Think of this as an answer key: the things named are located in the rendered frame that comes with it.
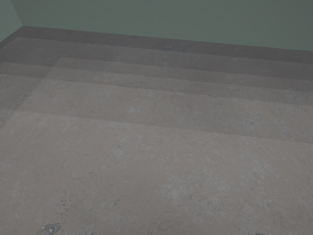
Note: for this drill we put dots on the robot left hand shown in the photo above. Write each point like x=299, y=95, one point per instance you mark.
x=49, y=229

